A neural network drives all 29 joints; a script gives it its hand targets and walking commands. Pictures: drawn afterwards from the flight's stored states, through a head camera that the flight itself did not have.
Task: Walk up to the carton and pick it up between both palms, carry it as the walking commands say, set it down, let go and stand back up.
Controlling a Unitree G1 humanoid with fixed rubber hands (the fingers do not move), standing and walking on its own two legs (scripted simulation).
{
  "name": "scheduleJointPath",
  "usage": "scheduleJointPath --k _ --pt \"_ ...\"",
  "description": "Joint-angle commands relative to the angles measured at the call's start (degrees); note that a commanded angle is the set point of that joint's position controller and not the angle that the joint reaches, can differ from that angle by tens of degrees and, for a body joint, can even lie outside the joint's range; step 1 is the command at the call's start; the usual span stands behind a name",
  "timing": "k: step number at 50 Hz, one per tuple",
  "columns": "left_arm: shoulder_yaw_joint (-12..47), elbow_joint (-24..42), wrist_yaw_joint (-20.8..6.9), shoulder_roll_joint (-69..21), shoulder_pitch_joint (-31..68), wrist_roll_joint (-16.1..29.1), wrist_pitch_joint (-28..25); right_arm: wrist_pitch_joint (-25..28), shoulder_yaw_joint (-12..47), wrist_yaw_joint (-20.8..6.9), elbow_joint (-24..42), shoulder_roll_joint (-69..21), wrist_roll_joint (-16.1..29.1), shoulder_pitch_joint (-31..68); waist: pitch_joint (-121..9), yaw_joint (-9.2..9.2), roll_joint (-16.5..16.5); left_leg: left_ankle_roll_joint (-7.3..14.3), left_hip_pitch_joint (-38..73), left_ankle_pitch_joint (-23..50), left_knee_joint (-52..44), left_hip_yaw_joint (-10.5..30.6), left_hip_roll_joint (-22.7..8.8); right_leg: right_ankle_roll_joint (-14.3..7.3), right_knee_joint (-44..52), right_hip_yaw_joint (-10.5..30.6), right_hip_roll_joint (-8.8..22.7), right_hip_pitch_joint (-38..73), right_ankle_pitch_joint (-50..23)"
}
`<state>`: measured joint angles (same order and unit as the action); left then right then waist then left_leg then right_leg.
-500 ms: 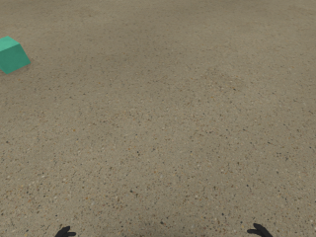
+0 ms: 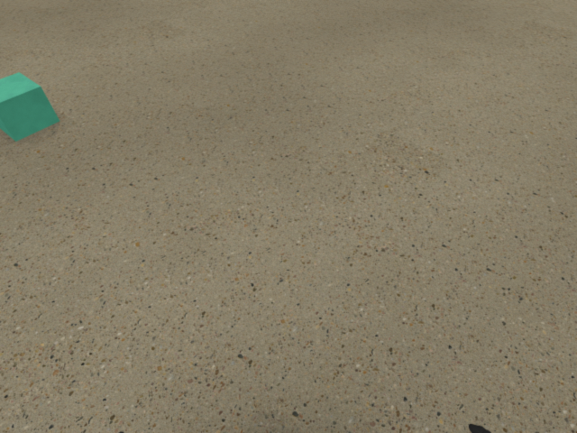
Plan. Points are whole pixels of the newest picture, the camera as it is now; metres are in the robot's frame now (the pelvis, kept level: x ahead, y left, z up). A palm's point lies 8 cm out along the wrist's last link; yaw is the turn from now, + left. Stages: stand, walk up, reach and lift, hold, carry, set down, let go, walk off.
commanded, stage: stand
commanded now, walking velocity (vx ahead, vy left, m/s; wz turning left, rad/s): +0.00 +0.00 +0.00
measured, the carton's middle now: (17, 106) +1.89 +1.53 -0.66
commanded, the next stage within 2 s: walk up in 1.34 s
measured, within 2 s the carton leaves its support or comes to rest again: neither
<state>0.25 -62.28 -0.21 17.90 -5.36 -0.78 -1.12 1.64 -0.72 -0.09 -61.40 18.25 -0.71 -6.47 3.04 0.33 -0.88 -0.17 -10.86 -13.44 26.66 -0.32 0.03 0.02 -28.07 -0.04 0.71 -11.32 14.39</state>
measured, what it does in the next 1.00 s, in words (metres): stands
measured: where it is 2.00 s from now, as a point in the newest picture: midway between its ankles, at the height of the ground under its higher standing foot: outside the picture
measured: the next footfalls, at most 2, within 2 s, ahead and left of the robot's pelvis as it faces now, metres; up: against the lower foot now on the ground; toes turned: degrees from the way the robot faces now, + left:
left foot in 1.86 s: +0.04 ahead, +0.20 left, +0.00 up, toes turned +15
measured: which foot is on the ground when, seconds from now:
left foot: down 0.00-1.00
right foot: down 0.00-1.00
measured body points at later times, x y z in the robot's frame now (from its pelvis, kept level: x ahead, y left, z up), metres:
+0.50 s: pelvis +0.00 +0.00 +0.01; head +0.00 +0.00 +0.46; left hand +0.08 +0.29 -0.13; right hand +0.08 -0.29 -0.12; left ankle +0.01 +0.12 -0.74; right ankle +0.01 -0.12 -0.74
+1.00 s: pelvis +0.01 +0.00 +0.01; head +0.01 +0.00 +0.46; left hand +0.09 +0.29 -0.13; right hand +0.09 -0.29 -0.12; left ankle +0.01 +0.12 -0.74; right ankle +0.01 -0.12 -0.74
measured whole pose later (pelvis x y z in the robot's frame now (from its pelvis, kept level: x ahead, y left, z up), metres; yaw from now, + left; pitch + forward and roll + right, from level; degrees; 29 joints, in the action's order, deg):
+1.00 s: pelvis +0.01 +0.00 +0.01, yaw +0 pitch -2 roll +0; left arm 0.1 -64.9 -0.2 18.2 -5.5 -0.7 -0.9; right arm 1.1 -0.6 -0.2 -63.9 18.5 -0.7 -6.1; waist 2.9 0.2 -0.8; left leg -0.2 -7.1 -10.3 19.7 -0.3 0.0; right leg 0.2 -21.1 -0.1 0.7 -7.6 11.2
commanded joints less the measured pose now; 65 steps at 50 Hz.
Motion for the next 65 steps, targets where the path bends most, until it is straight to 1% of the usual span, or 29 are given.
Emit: scheduleJointPath --k 1,5,10,22,24,27,30,46,51,54,56,58,60,64,65 --pt "-2.1 3.2 0.6 12.1 3.3 0.1 -1.3 1.3 -2.3 0.6 3.3 11.7 0.1 3.2 -5.2 0.08 0.4 2.1 2.7 8.3 -7.0 5.8 -6.6 -2.2 7.9 5.8 6.1 1.9 -8.5" --pt "-2.1 2.6 0.7 12.2 3.4 0.0 -1.2 1.2 -2.3 0.6 2.8 11.8 0.0 3.2 -4.8 0.04 0.1 1.9 3.2 7.8 -8.1 5.7 -6.7 -1.9 9.0 5.7 6.1 2.3 -8.2" --pt "-2.0 2.1 0.6 12.4 3.3 0.1 -1.1 1.1 -2.2 0.5 2.3 11.8 0.0 3.6 -4.3 0.13 0.5 1.7 3.3 5.9 -9.3 5.7 -6.8 -1.8 10.1 5.9 6.3 2.3 -6.5" --pt "-2.1 1.5 0.6 12.8 2.9 0.0 -1.1 0.9 -2.2 0.5 1.7 12.0 0.0 3.6 -4.2 -0.04 0.2 1.6 3.7 6.1 -9.9 5.7 -7.0 -1.7 11.2 5.8 6.6 2.7 -6.8" --pt "-2.2 1.4 0.6 12.7 2.7 0.1 -1.1 0.9 -2.2 0.5 1.6 12.0 -0.1 3.7 -4.1 0.1 0.7 1.6 3.7 6.2 -9.9 5.6 -7.0 -1.7 11.2 5.9 6.5 2.7 -7.0" --pt "-2.1 1.3 0.6 12.6 2.6 0.1 -1.1 0.8 -2.2 0.5 1.5 12.1 0.0 3.4 -4.3 -0.01 0.1 1.7 3.9 5.9 -10.3 5.8 -7.1 -1.6 11.4 5.8 6.6 2.8 -6.5" --pt "-2.2 1.3 0.6 12.7 2.6 0.1 -1.0 0.8 -2.1 0.5 1.4 12.1 -0.1 3.6 -4.2 -0.02 0.4 1.6 3.8 5.9 -10.3 5.8 -7.2 -1.6 11.4 5.8 6.6 2.9 -6.8" --pt "-2.3 1.3 0.7 12.8 2.5 0.2 -1.0 0.7 -2.0 0.6 1.4 12.1 0.0 2.9 -4.8 -0.14 0.3 1.6 4.7 9.3 -10.1 5.5 -7.3 -1.5 11.1 5.7 6.9 3.7 -9.5" --pt "-2.3 1.4 0.7 12.8 2.5 0.2 -0.9 0.7 -2.1 0.6 1.4 12.4 0.0 2.9 -4.8 -0.03 0.1 1.4 4.7 9.8 -10.1 5.6 -7.2 -1.4 11.1 5.5 6.9 4.1 -10.1" --pt "-2.2 1.4 0.7 12.8 2.4 0.2 -1.0 0.7 -2.1 0.6 1.3 12.5 0.0 2.9 -4.8 -0.09 0.6 1.5 5.0 10.4 -10.1 5.5 -7.3 -1.4 11.1 5.5 7.0 4.0 -10.5" --pt "-2.3 1.6 0.7 12.9 2.5 0.2 -0.9 0.7 -2.1 0.6 1.4 12.3 0.0 3.1 -4.9 -0.11 0.2 1.5 5.1 10.6 -10.1 5.6 -7.4 -1.4 11.0 5.4 6.9 4.2 -10.7" --pt "-2.3 1.6 0.7 12.9 2.5 0.2 -0.9 0.6 -2.1 0.7 1.4 12.4 0.0 2.9 -4.8 -0.02 0.6 1.5 5.0 10.7 -10.1 5.5 -7.3 -1.5 11.0 5.5 7.0 4.4 -10.9" --pt "-2.3 1.6 0.7 12.9 2.5 0.2 -0.9 0.7 -2.1 0.7 1.4 12.2 0.0 2.9 -5.2 -0.26 0.0 1.5 5.3 11.3 -10.1 5.6 -7.4 -1.4 11.0 5.3 6.9 4.4 -11.3" --pt "-2.3 1.6 0.8 12.8 2.4 0.2 -0.9 0.6 -2.2 0.7 1.4 12.6 0.0 2.9 -5.2 -0.15 0.6 1.5 5.5 11.4 -10.2 5.4 -7.4 -1.4 11.0 5.3 7.1 4.7 -11.6" --pt "-2.3 1.6 0.8 13.0 2.5 0.2 -0.9 0.6 -2.1 0.7 1.4 12.4 0.0 2.9 -5.2 -0.16 0.3 1.4 5.4 11.6 -10.2 5.4 -7.4 -1.4 11.0 5.3 7.1 4.7 -11.6"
